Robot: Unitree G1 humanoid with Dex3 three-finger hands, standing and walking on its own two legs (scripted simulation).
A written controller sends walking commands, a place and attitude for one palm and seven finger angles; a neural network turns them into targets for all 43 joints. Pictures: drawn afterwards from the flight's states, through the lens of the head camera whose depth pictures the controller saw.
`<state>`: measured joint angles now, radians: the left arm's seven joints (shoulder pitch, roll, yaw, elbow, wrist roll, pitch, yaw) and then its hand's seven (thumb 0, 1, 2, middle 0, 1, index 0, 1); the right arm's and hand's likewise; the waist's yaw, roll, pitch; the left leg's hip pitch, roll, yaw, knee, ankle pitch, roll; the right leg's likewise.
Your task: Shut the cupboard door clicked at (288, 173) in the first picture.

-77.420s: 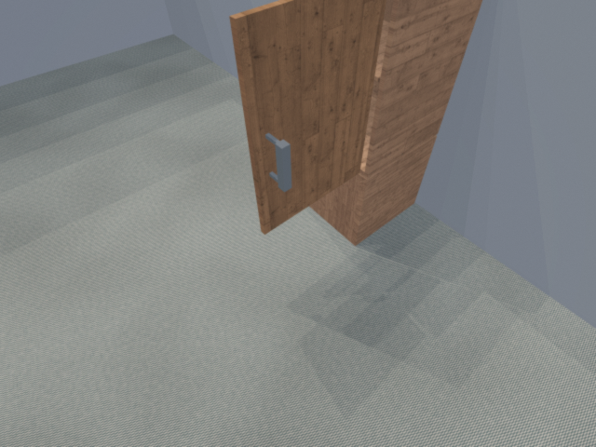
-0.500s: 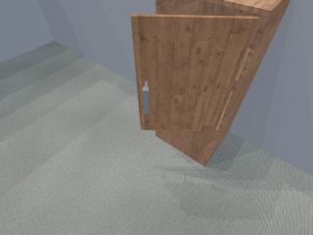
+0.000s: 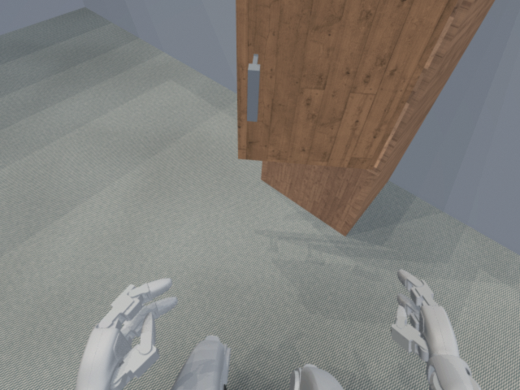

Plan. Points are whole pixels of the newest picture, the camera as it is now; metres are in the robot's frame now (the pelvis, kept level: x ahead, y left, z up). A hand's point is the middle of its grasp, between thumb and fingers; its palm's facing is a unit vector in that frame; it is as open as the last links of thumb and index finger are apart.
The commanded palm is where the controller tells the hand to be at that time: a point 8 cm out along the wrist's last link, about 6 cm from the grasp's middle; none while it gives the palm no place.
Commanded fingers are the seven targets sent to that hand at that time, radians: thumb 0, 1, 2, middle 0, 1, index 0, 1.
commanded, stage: raise the hand and make a fist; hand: left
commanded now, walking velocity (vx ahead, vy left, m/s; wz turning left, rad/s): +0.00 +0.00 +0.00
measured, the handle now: (253, 88) +0.72 +0.09 +0.04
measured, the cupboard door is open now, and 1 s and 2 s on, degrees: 36 36 36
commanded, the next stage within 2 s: bring the fist close to the handle in 1.44 s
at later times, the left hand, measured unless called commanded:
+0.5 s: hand (119, 305) +0.21 +0.21 +0.06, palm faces +0.11 -0.99 -0.06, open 3.6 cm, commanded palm +0.18 +0.24 +0.04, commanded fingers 0.00 0.90 0.90 -1.10 -1.28 -1.10 -1.28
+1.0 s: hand (135, 309) +0.22 +0.20 +0.02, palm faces -0.04 -1.00 -0.02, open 3.1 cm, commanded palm +0.20 +0.26 +0.04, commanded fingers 0.00 0.90 0.90 -1.30 -1.50 -1.30 -1.50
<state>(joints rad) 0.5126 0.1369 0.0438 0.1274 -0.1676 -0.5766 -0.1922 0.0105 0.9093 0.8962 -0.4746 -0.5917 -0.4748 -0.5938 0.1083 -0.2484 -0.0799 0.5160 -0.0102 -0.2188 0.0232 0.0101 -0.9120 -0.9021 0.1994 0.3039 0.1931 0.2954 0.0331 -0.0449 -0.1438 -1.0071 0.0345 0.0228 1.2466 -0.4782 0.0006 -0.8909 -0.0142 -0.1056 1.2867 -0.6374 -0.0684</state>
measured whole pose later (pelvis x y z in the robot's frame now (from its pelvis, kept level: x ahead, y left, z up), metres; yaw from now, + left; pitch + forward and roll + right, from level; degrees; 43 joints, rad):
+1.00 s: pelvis +0.00 +0.03 -0.01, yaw -1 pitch +18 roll -4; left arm 0.40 0.22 0.08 0.00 -0.22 -0.40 -0.22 0.01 0.91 0.90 -1.29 -1.48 -1.29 -1.49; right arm 0.20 -0.21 0.03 0.49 0.00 -0.16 -0.05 0.01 -0.90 -0.90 0.21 0.31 0.20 0.30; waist 0.02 0.03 -0.17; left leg -1.13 0.04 0.00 1.30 -0.49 0.04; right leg -0.98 0.00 -0.13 1.28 -0.61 -0.03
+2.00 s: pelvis +0.01 +0.02 +0.00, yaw -2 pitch +21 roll -2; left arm -0.28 0.17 0.07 0.45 -0.13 -0.34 0.05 0.02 0.90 0.90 -1.30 -1.50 -1.30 -1.50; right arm 0.24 -0.23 0.02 0.59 -0.02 -0.11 -0.03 0.01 -0.91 -0.90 0.21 0.30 0.20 0.30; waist -0.07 0.04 -0.17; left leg -1.16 0.05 0.02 1.27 -0.48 0.02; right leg -1.03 0.01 -0.10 1.27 -0.61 -0.04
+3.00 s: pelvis +0.02 +0.01 -0.03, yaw -4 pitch +34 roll -4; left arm -1.22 0.42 0.35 1.29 0.09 -0.45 0.15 0.02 0.91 0.90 -1.30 -1.50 -1.30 -1.50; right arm 0.43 -0.23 0.01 0.69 -0.11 0.00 0.11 0.00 -0.91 -0.90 0.21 0.30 0.20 0.30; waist -0.27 0.07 -0.16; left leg -1.42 0.08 -0.01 1.33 -0.50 0.00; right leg -1.28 0.05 -0.12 1.31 -0.62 -0.06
